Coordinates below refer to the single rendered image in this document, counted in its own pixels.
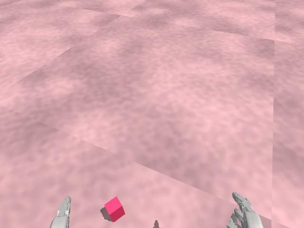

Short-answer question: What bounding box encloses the right robot hand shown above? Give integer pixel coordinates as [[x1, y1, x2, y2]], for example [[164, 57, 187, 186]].
[[227, 192, 264, 228]]

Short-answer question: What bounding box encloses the left robot hand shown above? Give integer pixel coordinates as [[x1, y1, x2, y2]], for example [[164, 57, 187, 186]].
[[50, 196, 71, 228]]

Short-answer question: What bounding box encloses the carton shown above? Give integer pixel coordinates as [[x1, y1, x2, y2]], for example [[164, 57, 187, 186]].
[[104, 196, 125, 222]]

